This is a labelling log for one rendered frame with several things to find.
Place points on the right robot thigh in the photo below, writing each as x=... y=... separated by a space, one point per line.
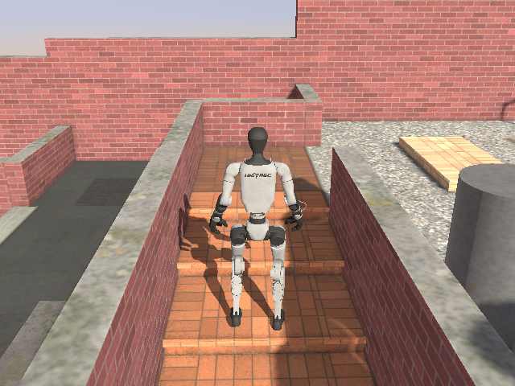
x=277 y=238

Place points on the robot right forearm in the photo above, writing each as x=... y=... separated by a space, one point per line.
x=295 y=209

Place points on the robot left hand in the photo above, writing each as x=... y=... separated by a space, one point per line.
x=213 y=225

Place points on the right robot upper arm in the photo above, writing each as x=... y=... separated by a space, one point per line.
x=287 y=182

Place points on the robot left forearm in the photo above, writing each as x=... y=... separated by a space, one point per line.
x=219 y=211

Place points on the robot right hand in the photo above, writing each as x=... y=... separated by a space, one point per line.
x=292 y=220

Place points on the robot left foot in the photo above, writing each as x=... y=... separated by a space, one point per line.
x=236 y=319

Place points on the left robot upper arm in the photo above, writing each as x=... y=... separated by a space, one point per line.
x=232 y=170

